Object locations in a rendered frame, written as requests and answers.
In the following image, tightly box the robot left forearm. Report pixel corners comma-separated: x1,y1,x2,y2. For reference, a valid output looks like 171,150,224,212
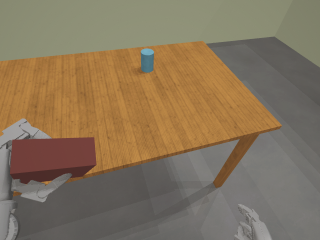
0,200,21,240

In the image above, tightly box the sponge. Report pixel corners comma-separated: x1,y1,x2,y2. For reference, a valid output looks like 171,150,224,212
10,137,97,184

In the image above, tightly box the right robot hand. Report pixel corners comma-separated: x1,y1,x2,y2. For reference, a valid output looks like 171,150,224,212
234,204,273,240

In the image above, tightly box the left robot hand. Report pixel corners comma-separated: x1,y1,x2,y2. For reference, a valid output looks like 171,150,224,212
0,118,72,203

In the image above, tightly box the table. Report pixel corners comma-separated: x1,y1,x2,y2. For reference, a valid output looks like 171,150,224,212
0,41,282,197

